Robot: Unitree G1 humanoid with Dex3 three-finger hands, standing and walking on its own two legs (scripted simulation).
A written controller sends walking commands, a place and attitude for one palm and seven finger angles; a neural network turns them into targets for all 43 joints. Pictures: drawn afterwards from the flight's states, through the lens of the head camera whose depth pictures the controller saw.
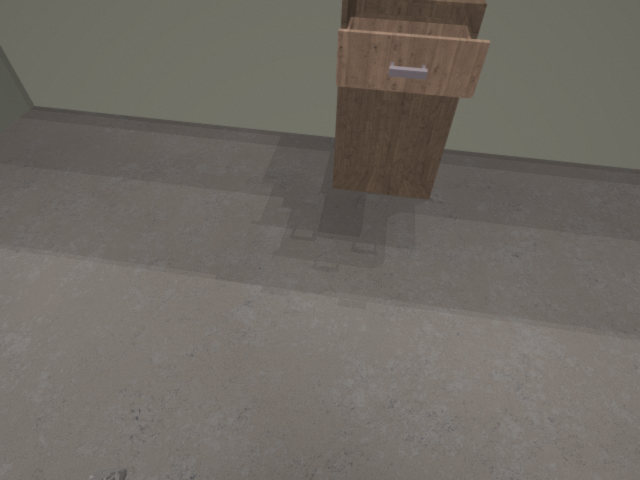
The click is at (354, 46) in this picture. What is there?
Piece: drawer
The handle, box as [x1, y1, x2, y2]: [388, 62, 427, 79]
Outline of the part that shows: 389,66 388,75 390,76 425,79 427,72 425,65 422,65 421,68 394,66 393,62 391,62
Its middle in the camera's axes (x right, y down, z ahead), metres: +0.25 -0.50 +1.13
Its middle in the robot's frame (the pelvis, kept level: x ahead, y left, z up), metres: +1.19 -0.20 -0.01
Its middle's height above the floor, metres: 0.76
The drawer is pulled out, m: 0.30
